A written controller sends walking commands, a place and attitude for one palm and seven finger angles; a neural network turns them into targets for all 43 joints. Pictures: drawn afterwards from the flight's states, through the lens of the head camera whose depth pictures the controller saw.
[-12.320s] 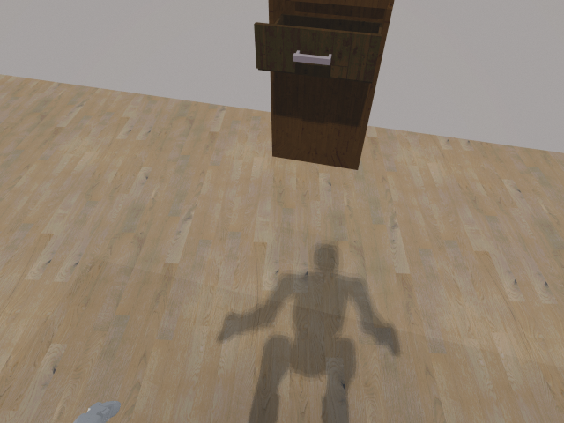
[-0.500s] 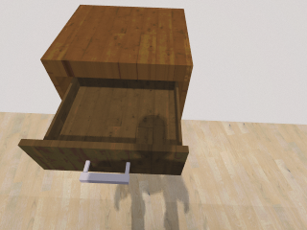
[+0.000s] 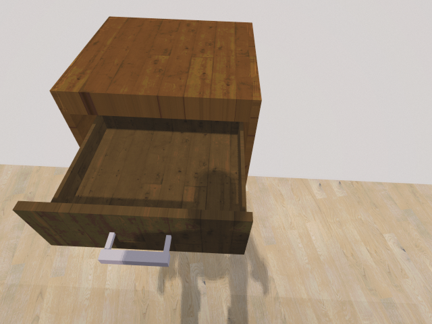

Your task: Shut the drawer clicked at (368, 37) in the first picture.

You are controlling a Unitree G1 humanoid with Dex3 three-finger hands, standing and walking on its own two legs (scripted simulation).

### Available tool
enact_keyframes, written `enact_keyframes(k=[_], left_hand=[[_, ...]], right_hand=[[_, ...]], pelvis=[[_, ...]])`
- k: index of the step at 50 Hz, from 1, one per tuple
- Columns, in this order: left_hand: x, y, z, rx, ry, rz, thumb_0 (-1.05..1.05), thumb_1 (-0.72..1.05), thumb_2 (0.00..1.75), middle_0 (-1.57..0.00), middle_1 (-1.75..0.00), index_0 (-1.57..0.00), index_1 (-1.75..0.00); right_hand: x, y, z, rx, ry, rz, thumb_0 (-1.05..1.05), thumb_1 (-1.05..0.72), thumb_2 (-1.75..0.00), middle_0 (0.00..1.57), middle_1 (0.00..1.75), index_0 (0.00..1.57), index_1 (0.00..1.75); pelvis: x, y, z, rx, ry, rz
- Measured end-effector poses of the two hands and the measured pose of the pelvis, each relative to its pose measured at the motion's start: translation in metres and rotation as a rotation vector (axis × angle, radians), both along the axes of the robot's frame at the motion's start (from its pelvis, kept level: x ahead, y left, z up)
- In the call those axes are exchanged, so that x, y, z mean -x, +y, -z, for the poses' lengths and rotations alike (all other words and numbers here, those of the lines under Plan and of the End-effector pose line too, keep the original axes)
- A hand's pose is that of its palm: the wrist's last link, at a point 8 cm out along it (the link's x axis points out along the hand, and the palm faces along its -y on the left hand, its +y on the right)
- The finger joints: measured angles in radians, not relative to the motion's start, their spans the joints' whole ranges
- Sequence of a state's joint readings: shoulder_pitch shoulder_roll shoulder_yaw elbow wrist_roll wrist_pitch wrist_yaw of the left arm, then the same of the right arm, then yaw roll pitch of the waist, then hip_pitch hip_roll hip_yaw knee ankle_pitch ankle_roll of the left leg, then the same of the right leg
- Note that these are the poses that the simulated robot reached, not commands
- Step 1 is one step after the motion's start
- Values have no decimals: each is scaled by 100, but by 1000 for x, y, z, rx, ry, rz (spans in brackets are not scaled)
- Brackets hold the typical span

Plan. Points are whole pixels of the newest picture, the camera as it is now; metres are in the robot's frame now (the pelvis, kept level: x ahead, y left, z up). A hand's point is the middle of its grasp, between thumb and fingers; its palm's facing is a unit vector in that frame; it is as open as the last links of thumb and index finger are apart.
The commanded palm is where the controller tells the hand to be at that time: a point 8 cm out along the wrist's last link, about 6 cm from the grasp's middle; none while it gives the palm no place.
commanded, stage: raise the hand and make a fist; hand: left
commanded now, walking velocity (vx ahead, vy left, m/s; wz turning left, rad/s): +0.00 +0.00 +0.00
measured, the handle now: (137, 248) +0.27 +0.18 -0.04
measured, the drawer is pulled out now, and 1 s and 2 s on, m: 0.28 0.27 0.27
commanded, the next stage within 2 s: bring the fist close to the handle in 1.92 s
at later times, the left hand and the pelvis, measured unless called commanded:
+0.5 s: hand out of the picture +0.10 +0.13 -0.01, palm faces +0.15 -0.98 -0.10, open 5.8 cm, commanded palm +0.07 +0.20 -0.03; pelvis -0.06 -0.06 -0.07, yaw +4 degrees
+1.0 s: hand out of the picture +0.10 +0.15 +0.01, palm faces +0.03 -1.00 -0.05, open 3.4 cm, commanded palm +0.06 +0.21 +0.02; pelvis -0.06 -0.04 -0.05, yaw +2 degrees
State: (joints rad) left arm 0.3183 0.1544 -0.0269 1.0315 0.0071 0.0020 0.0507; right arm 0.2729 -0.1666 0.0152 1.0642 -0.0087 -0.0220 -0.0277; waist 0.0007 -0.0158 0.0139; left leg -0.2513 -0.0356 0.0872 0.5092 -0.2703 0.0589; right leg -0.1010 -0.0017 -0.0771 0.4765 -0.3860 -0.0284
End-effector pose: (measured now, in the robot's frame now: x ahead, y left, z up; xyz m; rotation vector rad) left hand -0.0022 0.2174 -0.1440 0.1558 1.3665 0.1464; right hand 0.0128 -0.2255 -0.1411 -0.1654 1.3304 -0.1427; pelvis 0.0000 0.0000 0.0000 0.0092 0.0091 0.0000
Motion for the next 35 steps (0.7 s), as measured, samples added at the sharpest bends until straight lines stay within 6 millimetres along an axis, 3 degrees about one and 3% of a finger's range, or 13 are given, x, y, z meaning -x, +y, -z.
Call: enact_keyframes(k=[3, 6, 9, 10, 12, 16, 20, 24, 29, 32, 35], left_hand=[[-6, 0, -6, -15, -27, -41, 2, 92, 89, -20, -30, -20, -30], [-60, 16, -61, -110, -395, -74, 4, 96, 89, -21, -31, -21, -31], [-118, 13, -122, -149, -756, -44, 4, 96, 89, -23, -34, -23, -34], [-128, 10, -130, -150, -810, -36, 3, 95, 89, -24, -35, -24, -35], [-128, 8, -121, -132, -832, -51, 2, 94, 89, -27, -38, -21, -36], [-103, -20, -101, 21, -931, -41, 1, 93, 89, -33, -45, -23, -41], [-77, -43, -119, 67, -1129, -9, 2, 91, 89, -41, -53, -34, -50], [-68, -35, -139, -24, -1354, 71, 2, 90, 89, -49, -61, -46, -60], [-77, -29, -135, 15, -1416, 162, 2, 90, 90, -59, -72, -58, -72], [-84, -31, -130, 93, -1334, 173, 2, 90, 90, -65, -78, -64, -78], [-90, -32, -137, 116, -1287, 163, 2, 90, 90, -71, -85, -71, -85]], right_hand=[[-3, -5, -2, 1, -21, 7, 1, -92, -90, 20, 29, 20, 30], [-24, -13, -12, 21, -222, -7, 2, -92, -90, 20, 30, 20, 30], [-51, -23, -15, 11, -393, -26, 2, -91, -90, 20, 30, 20, 30], [-61, -28, -15, 11, -443, -34, 2, -91, -90, 20, 30, 20, 30], [-81, -37, -16, 16, -529, -40, 2, -91, -90, 20, 30, 20, 30], [-114, -56, -30, 61, -645, -97, 2, -90, -90, 20, 30, 20, 30], [-142, -68, -45, 100, -750, -173, 2, -90, -90, 20, 30, 20, 30], [-158, -70, -40, 88, -832, -192, 2, -90, -90, 20, 29, 20, 30], [-150, -61, -18, 28, -842, -183, 1, -90, -90, 20, 29, 20, 30], [-130, -56, -7, -3, -792, -157, 2, -90, -90, 20, 29, 20, 30], [-105, -55, -1, -11, -732, -114, 2, -90, -90, 20, 30, 20, 30]], pelvis=[[0, -3, 1, 6, 12, -3], [3, -8, 1, -17, 21, -2], [8, -11, 4, -24, 38, -43], [11, -13, 8, -26, 51, -49], [17, -19, 15, -22, 85, -43], [30, -34, 31, -14, 143, -35], [39, -46, 43, -2, 150, -51], [55, -56, 61, 11, 165, -64], [74, -67, 79, 15, 167, -70], [76, -69, 77, 15, 151, -73], [73, -69, 70, 12, 138, -68]])
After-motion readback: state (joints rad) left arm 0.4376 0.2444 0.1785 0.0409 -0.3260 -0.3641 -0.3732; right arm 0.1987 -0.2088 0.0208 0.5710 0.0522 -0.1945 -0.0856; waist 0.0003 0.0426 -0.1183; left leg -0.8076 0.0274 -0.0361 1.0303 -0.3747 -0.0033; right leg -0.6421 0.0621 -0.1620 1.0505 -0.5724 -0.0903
